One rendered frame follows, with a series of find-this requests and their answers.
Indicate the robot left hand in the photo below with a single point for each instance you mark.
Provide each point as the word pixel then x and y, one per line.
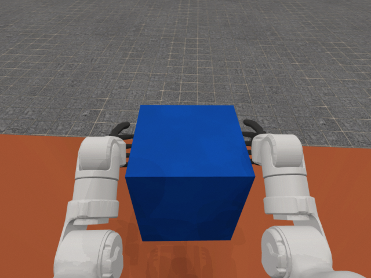
pixel 115 132

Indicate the left robot forearm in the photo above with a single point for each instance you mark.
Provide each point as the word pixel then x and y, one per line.
pixel 95 190

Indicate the right robot forearm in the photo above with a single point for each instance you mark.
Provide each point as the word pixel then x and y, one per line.
pixel 286 187

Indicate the right robot upper arm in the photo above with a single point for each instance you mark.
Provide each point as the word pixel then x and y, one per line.
pixel 298 252

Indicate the left robot upper arm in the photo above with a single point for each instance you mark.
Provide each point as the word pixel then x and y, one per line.
pixel 90 254

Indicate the robot right hand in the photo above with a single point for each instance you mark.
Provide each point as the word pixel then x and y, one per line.
pixel 256 127

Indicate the carton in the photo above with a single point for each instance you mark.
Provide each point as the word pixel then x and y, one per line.
pixel 189 172

